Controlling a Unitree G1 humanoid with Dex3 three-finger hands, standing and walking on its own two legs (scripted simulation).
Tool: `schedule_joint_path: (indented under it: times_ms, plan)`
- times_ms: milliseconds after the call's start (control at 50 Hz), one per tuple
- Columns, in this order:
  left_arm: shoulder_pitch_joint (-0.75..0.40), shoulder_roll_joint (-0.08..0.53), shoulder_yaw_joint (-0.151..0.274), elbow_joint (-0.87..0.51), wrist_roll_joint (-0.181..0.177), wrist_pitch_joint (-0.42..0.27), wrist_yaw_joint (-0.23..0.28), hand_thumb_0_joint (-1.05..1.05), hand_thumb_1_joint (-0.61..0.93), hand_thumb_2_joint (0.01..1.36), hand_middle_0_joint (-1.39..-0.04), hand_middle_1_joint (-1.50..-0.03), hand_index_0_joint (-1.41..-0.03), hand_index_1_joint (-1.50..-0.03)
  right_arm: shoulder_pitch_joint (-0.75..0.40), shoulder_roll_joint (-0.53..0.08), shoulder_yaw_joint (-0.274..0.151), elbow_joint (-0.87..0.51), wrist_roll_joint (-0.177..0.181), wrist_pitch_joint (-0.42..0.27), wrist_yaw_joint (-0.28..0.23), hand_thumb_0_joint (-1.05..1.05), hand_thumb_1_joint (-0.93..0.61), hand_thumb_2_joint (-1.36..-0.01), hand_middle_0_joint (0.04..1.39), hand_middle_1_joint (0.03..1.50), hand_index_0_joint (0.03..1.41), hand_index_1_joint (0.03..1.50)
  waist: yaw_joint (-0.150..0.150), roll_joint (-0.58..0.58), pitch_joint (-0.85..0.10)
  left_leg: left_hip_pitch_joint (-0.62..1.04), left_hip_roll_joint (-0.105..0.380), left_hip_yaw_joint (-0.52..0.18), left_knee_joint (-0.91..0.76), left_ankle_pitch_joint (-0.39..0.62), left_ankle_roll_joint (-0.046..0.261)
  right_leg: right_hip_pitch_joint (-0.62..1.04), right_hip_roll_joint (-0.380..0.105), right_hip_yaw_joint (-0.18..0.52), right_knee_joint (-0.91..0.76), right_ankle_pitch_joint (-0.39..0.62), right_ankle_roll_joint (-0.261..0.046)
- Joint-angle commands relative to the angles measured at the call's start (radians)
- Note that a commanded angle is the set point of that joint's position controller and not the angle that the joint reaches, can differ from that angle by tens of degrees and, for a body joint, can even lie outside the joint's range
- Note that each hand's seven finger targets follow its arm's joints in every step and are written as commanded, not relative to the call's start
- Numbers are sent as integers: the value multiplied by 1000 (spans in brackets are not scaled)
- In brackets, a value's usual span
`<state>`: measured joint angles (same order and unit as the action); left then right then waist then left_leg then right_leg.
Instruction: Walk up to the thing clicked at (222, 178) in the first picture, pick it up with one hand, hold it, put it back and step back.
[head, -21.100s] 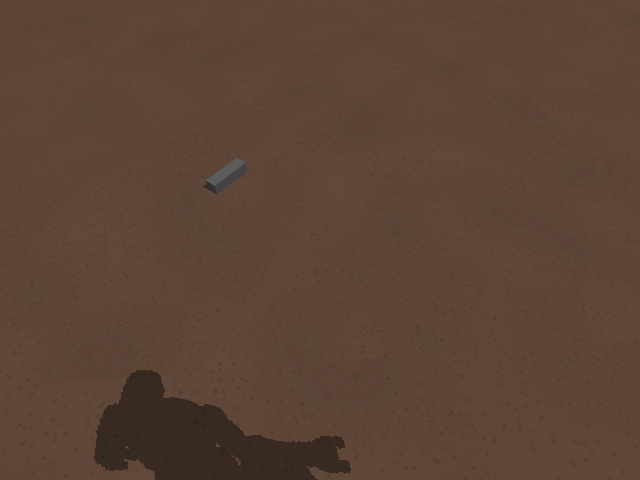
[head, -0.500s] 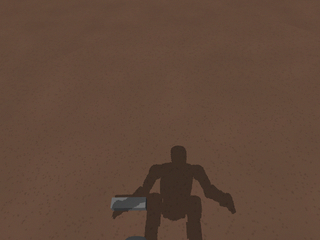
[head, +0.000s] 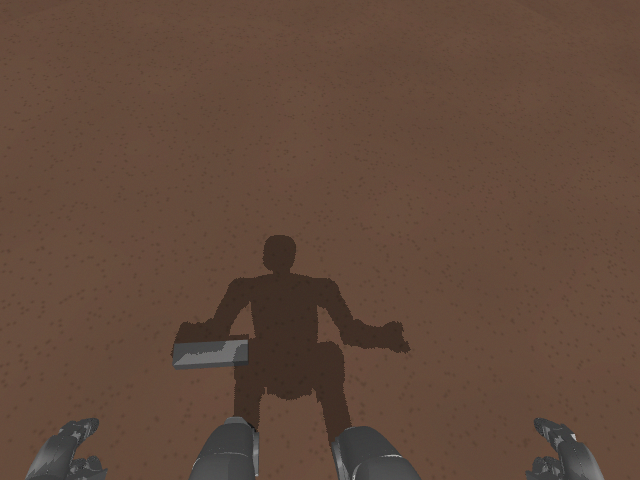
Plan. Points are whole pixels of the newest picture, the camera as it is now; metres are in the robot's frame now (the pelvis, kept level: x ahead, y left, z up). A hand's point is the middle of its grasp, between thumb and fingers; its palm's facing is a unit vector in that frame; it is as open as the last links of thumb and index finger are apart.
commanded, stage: walk up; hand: left
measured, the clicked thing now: (212, 354) +0.43 +0.25 -0.72
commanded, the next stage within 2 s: none
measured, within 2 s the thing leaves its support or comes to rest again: neither
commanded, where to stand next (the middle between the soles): +0.12 -0.05 m, yaw +7 degrees
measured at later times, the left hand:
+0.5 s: hand out of the picture -0.06 +0.26 -0.10, palm faces +0.11 -0.89 -0.45, open 7.4 cm
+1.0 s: hand out of the picture +0.09 +0.25 -0.15, palm faces +0.08 -0.94 -0.34, open 7.4 cm
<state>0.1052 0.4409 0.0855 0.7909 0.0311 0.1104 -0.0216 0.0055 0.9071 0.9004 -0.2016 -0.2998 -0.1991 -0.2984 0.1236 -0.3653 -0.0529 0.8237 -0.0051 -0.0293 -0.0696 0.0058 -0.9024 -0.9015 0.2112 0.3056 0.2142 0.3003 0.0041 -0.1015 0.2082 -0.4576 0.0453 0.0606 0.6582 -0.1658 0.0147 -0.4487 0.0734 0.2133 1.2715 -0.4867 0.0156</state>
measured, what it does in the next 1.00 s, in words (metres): steps on the spot: right foot, then left foot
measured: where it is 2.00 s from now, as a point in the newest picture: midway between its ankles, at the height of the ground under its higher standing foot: outside the picture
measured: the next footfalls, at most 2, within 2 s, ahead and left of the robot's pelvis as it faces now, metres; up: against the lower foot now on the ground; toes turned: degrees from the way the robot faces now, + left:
right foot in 0.14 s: -0.03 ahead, -0.17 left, +0.00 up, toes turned +2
left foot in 0.58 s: +0.07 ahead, +0.12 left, +0.00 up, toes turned +6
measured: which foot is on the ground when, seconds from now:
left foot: down 0.00-0.16, up 0.18-0.56, down 0.58-1.00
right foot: up 0.00-0.12, down 0.14-0.62, up 0.64-1.00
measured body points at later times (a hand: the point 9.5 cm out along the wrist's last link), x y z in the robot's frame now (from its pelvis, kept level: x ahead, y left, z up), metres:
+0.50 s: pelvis -0.03 -0.03 +0.02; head -0.02 -0.05 +0.47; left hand -0.07 +0.30 -0.07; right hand +0.02 -0.36 -0.11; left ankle +0.00 +0.11 -0.68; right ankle -0.07 -0.17 -0.71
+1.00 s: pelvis +0.02 -0.02 +0.01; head +0.10 +0.00 +0.45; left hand +0.08 +0.30 -0.12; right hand +0.15 -0.34 -0.08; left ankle +0.03 +0.11 -0.71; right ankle +0.11 -0.15 -0.69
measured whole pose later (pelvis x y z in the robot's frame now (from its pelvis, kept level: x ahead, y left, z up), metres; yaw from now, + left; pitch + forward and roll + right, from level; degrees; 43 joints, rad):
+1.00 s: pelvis +0.02 -0.02 +0.01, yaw +7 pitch -2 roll +1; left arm 0.17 0.40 0.04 0.84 -0.03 0.04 0.00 0.01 0.91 0.90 -0.20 -0.30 -0.20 -0.30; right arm 0.22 -0.42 -0.05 0.78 -0.01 0.00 -0.02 0.01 -0.90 -0.90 0.21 0.31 0.21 0.30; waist -0.01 -0.06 0.21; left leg -0.30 0.00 -0.01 0.64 -0.31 0.00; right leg -0.47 -0.02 0.05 0.82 -0.30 0.00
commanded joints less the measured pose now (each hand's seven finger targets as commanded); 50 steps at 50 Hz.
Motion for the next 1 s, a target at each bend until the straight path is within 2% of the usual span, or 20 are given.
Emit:
schedule_joint_path:
  times_ms: [0,40,100,120,140,160,240,300,400,480,540,560,580,600,620,700,740,820,920,980]
  plan:
    - [136,150,63,-34,-4,-18,-14,0,900,900,-200,-300,-200,-300,97,-338,-97,-49,-30,-17,-10,0,-900,-900,200,300,200,300,-11,283,-323,269,237,-292,-224,-141,192,29,-57,-67,-224,-43,-3]
    - [225,151,63,16,-14,-30,-27,0,900,900,-200,-300,-200,-300,7,-359,-95,-84,-51,-3,17,0,-900,-900,200,300,200,300,20,404,-301,68,215,-243,-305,-481,173,185,-60,-193,-390,-143,-23]
    - [402,151,82,120,-11,-51,-25,0,900,900,-200,-300,-200,-300,-7,-339,-89,-86,-60,36,33,0,-900,-900,200,300,200,300,82,313,-262,-165,146,-190,-183,-609,108,419,-53,-250,-684,-40,-46]
    - [393,177,94,120,7,-54,-22,0,900,900,-200,-300,-200,-300,15,-271,-72,-83,-53,43,27,0,-900,-900,200,300,200,300,91,99,-186,-283,47,-111,36,-642,56,392,-82,-127,-820,-131,-75]
    - [285,254,106,55,35,-56,-17,0,900,900,-200,-300,-200,-300,61,-187,-43,-88,-25,37,20,0,-900,-900,200,300,200,300,71,-201,-108,-381,-116,-41,347,-510,-10,183,-320,335,-1019,-499,-164]
    - [133,336,108,-26,38,-59,-9,0,900,900,-200,-300,-200,-300,-8,-270,-70,-83,-19,27,2,0,-900,-900,200,300,200,300,85,-119,-15,-240,-102,-220,448,-414,-25,-122,-464,522,-1166,-655,-267]
    - [34,238,91,-4,17,-128,12,0,900,900,-200,-300,-200,-300,207,-268,-80,20,-2,19,56,0,-900,-900,200,300,200,300,-46,-5,-66,-167,-116,-202,519,-178,-20,131,-267,114,-1029,-236,-169]
    - [205,270,106,16,7,-169,4,0,900,900,-200,-300,-200,-300,158,-300,-80,-14,-7,10,90,0,-900,-900,200,300,200,300,45,-73,-69,-323,-75,-218,443,-140,-35,366,-318,206,-1077,-389,-173]
    - [321,200,82,34,-6,-185,4,0,900,900,-200,-300,-200,-300,82,-248,-63,-44,-16,-14,117,0,-900,-900,200,300,200,300,91,-64,-39,-259,-50,-182,185,-195,-41,494,-336,61,-1017,22,-213]
    - [226,253,80,-24,-5,-175,-6,0,900,900,-200,-300,-200,-300,131,-251,-72,-44,-10,-19,132,0,-900,-900,200,300,200,300,47,-135,-79,26,-23,-83,-2,-237,-10,302,-328,-33,-1012,-6,-205]
    - [172,203,48,-49,-4,-159,-9,0,900,900,-200,-300,-200,-300,324,-248,-90,22,-8,-38,111,0,-900,-900,200,300,200,300,-66,-36,-169,375,-72,-12,-157,-43,8,149,-275,-163,-743,239,-157]
    - [233,146,25,-49,-4,-152,-11,0,900,900,-200,-300,-200,-300,396,-277,-108,37,-6,-49,94,0,-900,-900,200,300,200,300,-90,126,-237,544,-83,-52,-184,-62,12,62,-220,-228,-493,295,-123]
    - [277,84,9,-52,-11,-147,-14,0,900,900,-200,-300,-200,-300,452,-327,-124,29,-19,-57,78,0,-900,-900,200,300,200,300,-104,272,-254,630,65,-316,-248,-264,67,-116,-133,-284,-255,131,-75]
    - [265,91,9,-71,-12,-142,-9,0,900,900,-200,-300,-200,-300,447,-410,-127,-4,-26,-68,70,0,-900,-900,200,300,200,300,-97,318,-233,568,325,-819,-407,-432,170,-278,-35,-193,-119,-72,-65]
    - [213,211,36,-53,-8,-131,2,0,900,900,-200,-300,-200,-300,390,-425,-132,-17,4,-66,73,0,-900,-900,200,300,200,300,-93,181,-173,420,389,-898,-444,-528,275,-226,-119,-79,-93,-88,-78]
    - [285,209,43,2,-15,-124,-16,0,900,900,-200,-300,-200,-300,289,-318,-86,-46,9,-90,56,0,-900,-900,200,300,200,300,-2,102,-78,320,210,-419,-357,-87,143,-184,-192,-71,-174,140,-61]
    - [268,191,52,12,-11,-98,-19,0,900,900,-200,-300,-200,-300,309,-323,-83,-23,9,-99,35,0,-900,-900,200,300,200,300,2,142,-63,228,197,-343,-332,176,128,-113,-182,-76,-182,187,-27]
    - [222,118,26,2,-64,-72,26,0,900,900,-200,-300,-200,-300,86,-257,-45,-94,-12,-44,22,0,-900,-900,200,300,200,300,38,334,-36,-15,170,-122,-242,836,209,68,-74,-128,-149,124,-4]
    - [138,145,17,-9,-60,-84,42,0,900,900,-200,-300,-200,-300,105,-266,-60,-108,-10,22,36,0,-900,-900,200,300,200,300,-18,382,-220,229,90,-114,-107,551,171,66,-83,-217,-445,188,-1]
    - [154,133,20,9,-30,-97,41,0,900,900,-200,-300,-200,-300,95,-278,-63,-106,21,45,34,0,-900,-900,200,300,200,300,15,280,-326,278,120,-163,62,475,151,198,-65,-215,-746,303,-21]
